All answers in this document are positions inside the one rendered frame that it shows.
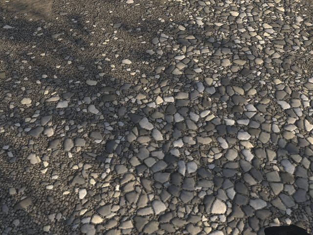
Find robot right hand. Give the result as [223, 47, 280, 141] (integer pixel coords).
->
[264, 224, 311, 235]

